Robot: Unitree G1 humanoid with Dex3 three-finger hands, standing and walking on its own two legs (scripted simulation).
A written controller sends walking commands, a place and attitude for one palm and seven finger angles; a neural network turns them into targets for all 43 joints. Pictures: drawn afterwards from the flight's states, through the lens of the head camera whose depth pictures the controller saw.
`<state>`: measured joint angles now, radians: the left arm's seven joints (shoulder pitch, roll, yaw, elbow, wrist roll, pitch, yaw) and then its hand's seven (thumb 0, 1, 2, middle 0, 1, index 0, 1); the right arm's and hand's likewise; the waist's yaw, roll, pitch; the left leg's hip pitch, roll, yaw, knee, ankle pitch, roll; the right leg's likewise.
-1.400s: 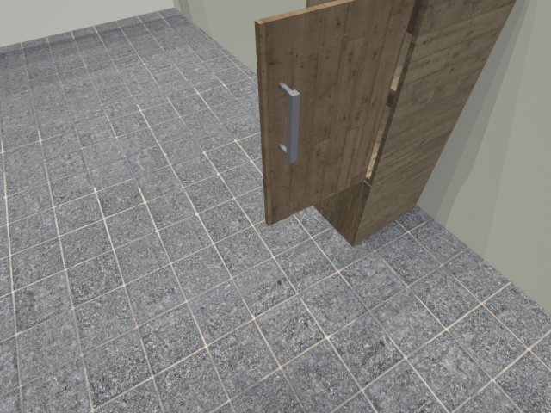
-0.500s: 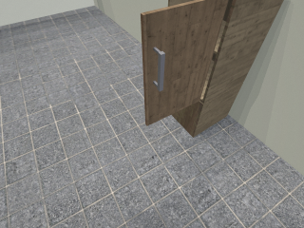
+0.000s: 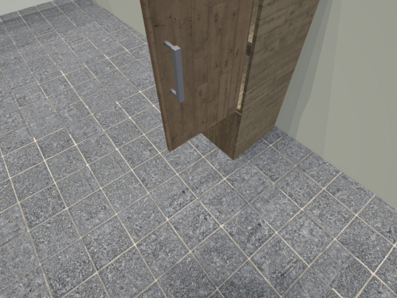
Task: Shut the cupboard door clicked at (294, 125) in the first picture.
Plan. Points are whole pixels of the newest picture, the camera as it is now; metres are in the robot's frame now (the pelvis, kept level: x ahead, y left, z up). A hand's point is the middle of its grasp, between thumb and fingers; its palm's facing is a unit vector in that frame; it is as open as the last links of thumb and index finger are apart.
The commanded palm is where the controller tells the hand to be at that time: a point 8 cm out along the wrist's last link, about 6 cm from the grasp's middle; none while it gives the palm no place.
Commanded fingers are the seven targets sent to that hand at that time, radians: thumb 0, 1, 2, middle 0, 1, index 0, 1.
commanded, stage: walk around to get in front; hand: left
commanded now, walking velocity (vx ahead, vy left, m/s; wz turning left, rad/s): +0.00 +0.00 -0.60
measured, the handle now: (174, 73) +0.68 +0.12 +0.04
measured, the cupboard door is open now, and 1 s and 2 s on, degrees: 87 87 87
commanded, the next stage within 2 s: none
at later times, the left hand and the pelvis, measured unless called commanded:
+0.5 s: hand out of the picture +0.09 +0.20 -0.17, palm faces -0.19 -0.95 -0.24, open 7.4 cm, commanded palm none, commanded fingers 0.00 0.90 0.90 -0.20 -0.30 -0.20 -0.30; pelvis -0.02 +0.01 +0.00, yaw -15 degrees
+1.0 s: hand (154, 281) +0.17 +0.13 -0.17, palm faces -0.56 -0.80 -0.22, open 7.4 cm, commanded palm none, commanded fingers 0.00 0.90 0.90 -0.20 -0.30 -0.20 -0.30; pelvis -0.02 +0.01 -0.01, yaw -35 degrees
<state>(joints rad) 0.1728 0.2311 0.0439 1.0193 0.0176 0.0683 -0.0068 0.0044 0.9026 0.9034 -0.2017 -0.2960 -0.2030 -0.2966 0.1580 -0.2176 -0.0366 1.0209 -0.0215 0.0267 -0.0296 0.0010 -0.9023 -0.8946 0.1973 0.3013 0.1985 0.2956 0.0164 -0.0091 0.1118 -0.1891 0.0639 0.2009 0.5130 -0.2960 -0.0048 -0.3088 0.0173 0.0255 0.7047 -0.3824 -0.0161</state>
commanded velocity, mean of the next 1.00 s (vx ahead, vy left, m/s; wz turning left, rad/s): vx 0.00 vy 0.00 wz -0.60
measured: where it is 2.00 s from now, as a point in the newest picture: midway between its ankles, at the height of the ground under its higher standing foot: outside the picture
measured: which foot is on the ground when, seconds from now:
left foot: down 0.00-0.08, up 0.10-0.46, down 0.48-1.00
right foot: down 0.00-0.46, up 0.48-0.72, down 0.74-0.94, up 0.96-1.00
